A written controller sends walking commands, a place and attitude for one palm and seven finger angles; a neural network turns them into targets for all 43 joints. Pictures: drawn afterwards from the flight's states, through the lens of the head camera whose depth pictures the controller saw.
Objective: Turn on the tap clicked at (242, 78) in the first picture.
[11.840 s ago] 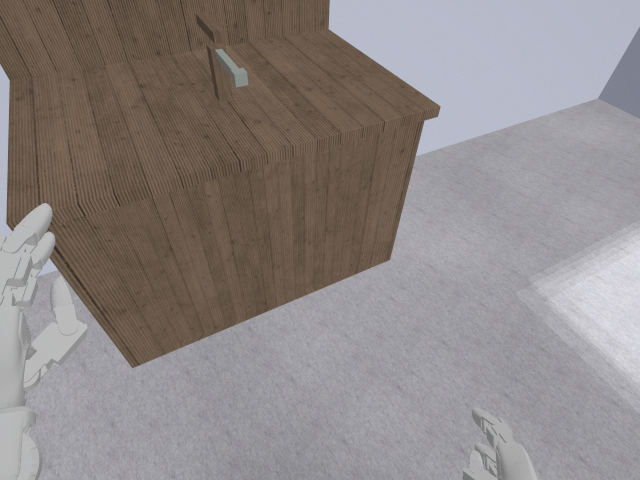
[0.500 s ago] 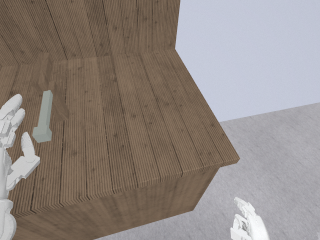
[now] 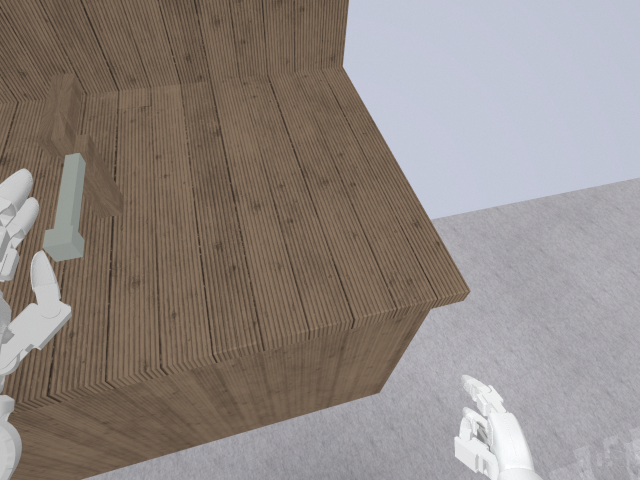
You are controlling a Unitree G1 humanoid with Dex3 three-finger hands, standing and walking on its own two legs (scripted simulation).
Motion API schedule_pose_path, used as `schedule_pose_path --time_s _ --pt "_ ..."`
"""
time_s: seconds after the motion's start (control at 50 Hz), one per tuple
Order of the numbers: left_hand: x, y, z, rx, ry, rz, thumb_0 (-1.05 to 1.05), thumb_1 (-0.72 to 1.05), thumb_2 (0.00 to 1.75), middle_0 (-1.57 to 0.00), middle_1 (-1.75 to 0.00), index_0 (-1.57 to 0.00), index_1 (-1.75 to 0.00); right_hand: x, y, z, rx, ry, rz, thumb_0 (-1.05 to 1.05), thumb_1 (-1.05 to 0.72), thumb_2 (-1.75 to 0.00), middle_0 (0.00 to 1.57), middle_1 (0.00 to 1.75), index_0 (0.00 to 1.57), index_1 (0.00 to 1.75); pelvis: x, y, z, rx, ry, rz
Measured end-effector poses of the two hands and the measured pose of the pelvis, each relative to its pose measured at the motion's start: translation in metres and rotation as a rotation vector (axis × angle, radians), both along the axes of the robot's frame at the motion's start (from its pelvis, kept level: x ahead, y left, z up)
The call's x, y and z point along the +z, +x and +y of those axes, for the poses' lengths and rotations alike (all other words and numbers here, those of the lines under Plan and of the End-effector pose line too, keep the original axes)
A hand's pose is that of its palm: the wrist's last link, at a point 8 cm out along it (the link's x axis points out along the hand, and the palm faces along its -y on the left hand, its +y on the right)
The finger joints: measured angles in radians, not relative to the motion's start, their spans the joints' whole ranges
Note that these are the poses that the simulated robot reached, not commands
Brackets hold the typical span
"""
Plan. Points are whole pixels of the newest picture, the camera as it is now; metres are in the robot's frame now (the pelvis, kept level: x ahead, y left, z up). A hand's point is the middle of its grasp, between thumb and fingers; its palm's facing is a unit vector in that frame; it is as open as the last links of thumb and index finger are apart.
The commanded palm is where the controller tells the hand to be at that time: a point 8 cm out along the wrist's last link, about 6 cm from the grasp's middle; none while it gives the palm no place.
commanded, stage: shuffle to correct the standing spot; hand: left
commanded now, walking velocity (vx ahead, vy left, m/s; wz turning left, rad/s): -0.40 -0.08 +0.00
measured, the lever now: (64, 243) +0.32 +0.32 +0.11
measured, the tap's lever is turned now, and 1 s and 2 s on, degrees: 0 0 0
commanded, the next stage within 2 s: come to a stop and stand still in 0.16 s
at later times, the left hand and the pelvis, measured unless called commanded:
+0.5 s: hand (16, 411) +0.14 +0.24 +0.16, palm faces +0.41 -0.81 -0.42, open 7.4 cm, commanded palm +0.09 +0.28 +0.18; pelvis -0.06 -0.01 +0.00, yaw +2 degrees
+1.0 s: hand out of the picture +0.17 +0.26 +0.19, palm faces +0.43 -0.79 -0.44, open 7.4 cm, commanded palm +0.09 +0.27 +0.18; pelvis -0.05 -0.01 +0.00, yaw +2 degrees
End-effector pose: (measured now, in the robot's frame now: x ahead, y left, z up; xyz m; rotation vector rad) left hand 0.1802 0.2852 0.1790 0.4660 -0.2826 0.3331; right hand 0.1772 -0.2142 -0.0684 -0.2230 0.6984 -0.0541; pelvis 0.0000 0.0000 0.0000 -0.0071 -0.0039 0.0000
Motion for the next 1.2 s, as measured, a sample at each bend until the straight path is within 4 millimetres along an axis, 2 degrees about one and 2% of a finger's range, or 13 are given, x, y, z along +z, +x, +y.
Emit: schedule_pose_path --time_s 0.18,0.28,0.4,0.52,0.64,0.76,0.8,0.86,0.92,0.96,1.06,1.12,1.2 --pt "0.01 -0.025 -0.024 -0.025 0.09 -0.045 0.01 0.89 0.9 -0.21 -0.3 -0.21 -0.3 -0.017 -0.016 -0.018 0.002 0.005 -0.006 0.01 -0.9 -0.9 0.2 0.3 0.2 0.3 -0.012 -0.021 -0.02 0.006 0.005 0.012" --pt "0.01 -0.039 -0.033 -0.019 0.077 -0.06 0.01 0.89 0.9 -0.21 -0.3 -0.21 -0.3 -0.023 -0.04 -0.035 -0.026 -0.012 0.051 0.01 -0.9 -0.9 0.2 0.3 0.2 0.3 -0.01 -0.036 -0.025 0.029 0.01 0.037" --pt "-0.003 -0.063 -0.021 0.013 0.043 0.027 0.01 0.89 0.9 -0.21 -0.3 -0.21 -0.3 -0.015 -0.075 -0.042 -0.052 -0.063 0.101 0.02 -0.91 -0.9 0.2 0.3 0.2 0.3 -0.005 -0.05 -0.02 0.041 0.021 0.056" --pt "-0.001 -0.082 0.0 0.068 0.014 0.022 0.01 0.89 0.9 -0.21 -0.3 -0.21 -0.3 -0.007 -0.096 -0.032 -0.07 -0.056 0.079 0.02 -0.91 -0.9 0.2 0.3 0.2 0.3 0.0 -0.06 -0.01 0.045 0.004 -0.006" --pt "0.0 -0.085 0.004 0.107 -0.02 -0.045 0.01 0.89 0.9 -0.21 -0.3 -0.21 -0.3 -0.011 -0.09 -0.015 -0.019 0.006 0.042 0.02 -0.91 -0.9 0.2 0.3 0.2 0.3 -0.003 -0.062 -0.011 0.055 -0.009 -0.031" --pt "-0.009 -0.078 -0.008 0.071 -0.066 0.0 0.01 0.89 0.9 -0.21 -0.3 -0.21 -0.3 -0.004 -0.078 -0.006 0.009 0.033 0.007 0.02 -0.9 -0.9 0.2 0.3 0.2 0.3 0.0 -0.061 -0.013 0.045 -0.012 -0.026" --pt "0.006 -0.068 -0.006 0.025 0.026 -0.036 0.01 0.89 0.9 -0.21 -0.3 -0.21 -0.3 -0.002 -0.075 -0.002 0.045 0.012 0.001 0.02 -0.9 -0.9 0.2 0.3 0.2 0.3 -0.001 -0.063 -0.015 0.069 -0.013 -0.011" --pt "0.035 -0.052 0.015 0.06 0.145 -0.132 0.01 0.88 0.9 -0.22 -0.3 -0.22 -0.3 -0.005 -0.07 0.001 0.118 0.002 0.015 0.01 -0.9 -0.9 0.2 0.3 0.2 0.3 -0.002 -0.064 -0.02 0.063 -0.004 0.007" --pt "0.046 -0.045 0.025 0.088 0.152 -0.17 0.01 0.89 0.9 -0.21 -0.3 -0.21 -0.3 -0.005 -0.067 -0.005 0.134 0.014 0.013 0.01 -0.9 -0.9 0.2 0.3 0.2 0.3 -0.002 -0.062 -0.02 0.046 -0.005 0.031" --pt "0.039 -0.046 0.019 0.066 0.132 -0.143 0.01 0.89 0.9 -0.21 -0.3 -0.21 -0.3 -0.004 -0.066 -0.011 0.124 0.018 0.003 0.01 -0.9 -0.9 0.2 0.3 0.2 0.3 -0.001 -0.058 -0.017 0.042 -0.006 0.042" --pt "-0.001 -0.058 0.004 0.011 0.053 0.023 0.01 0.89 0.9 -0.21 -0.3 -0.21 -0.3 -0.007 -0.068 -0.026 0.09 -0.02 0.035 0.01 -0.9 -0.9 0.2 0.3 0.2 0.3 -0.001 -0.052 -0.009 0.05 -0.005 0.049" --pt "-0.018 -0.066 0.012 0.04 0.027 0.083 0.01 0.89 0.9 -0.21 -0.3 -0.21 -0.3 -0.01 -0.07 -0.029 0.103 -0.056 0.08 0.01 -0.91 -0.9 0.2 0.3 0.2 0.3 -0.002 -0.052 -0.007 0.065 -0.003 0.048" --pt "-0.021 -0.076 0.028 0.106 0.006 0.074 0.01 0.89 0.9 -0.22 -0.3 -0.22 -0.3 -0.011 -0.067 -0.023 0.14 -0.075 0.103 0.02 -0.91 -0.9 0.2 0.3 0.2 0.3 -0.002 -0.055 -0.004 0.084 -0.003 0.043"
